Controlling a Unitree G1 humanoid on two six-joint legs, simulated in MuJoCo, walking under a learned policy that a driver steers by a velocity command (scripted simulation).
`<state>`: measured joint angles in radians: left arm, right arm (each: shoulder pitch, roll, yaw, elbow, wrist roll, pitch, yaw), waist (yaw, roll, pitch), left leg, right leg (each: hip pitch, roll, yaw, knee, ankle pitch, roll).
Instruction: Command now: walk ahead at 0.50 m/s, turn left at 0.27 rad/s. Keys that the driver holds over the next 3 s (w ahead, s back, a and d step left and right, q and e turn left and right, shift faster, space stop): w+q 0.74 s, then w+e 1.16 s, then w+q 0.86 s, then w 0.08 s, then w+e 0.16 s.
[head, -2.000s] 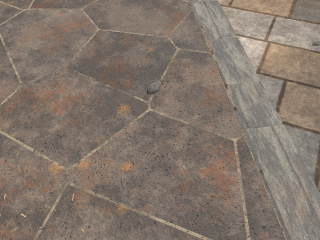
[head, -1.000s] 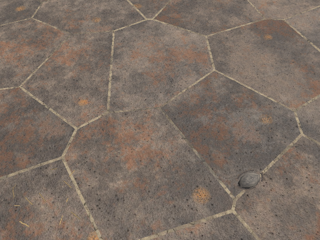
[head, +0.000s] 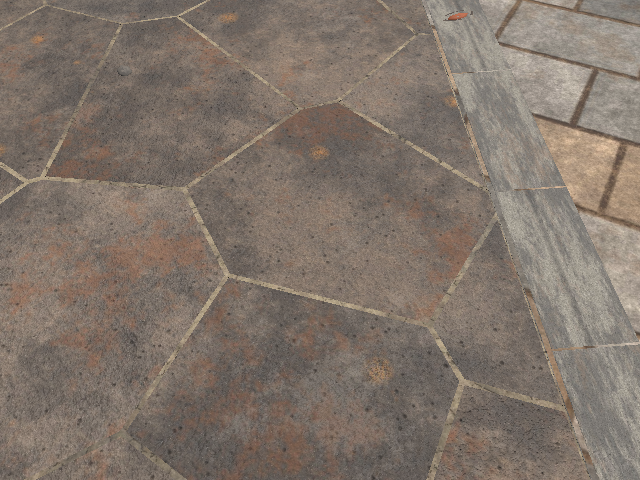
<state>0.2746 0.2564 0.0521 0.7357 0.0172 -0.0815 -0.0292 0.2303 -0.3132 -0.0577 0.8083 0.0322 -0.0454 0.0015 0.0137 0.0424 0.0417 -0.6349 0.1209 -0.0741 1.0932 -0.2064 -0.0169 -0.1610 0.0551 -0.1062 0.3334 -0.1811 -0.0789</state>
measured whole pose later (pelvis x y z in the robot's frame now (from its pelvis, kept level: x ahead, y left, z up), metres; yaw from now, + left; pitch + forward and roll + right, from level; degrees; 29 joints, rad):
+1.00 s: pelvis +0.56 +0.12 +0.00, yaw +26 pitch +2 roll +0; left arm 0.33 0.26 0.05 0.79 -0.01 -0.08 -0.02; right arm 0.21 -0.29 -0.05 0.68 -0.01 -0.07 0.00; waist 0.05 0.03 0.02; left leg -0.50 0.02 -0.05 1.01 -0.35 0.00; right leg -0.24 0.07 0.06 0.38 -0.16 -0.05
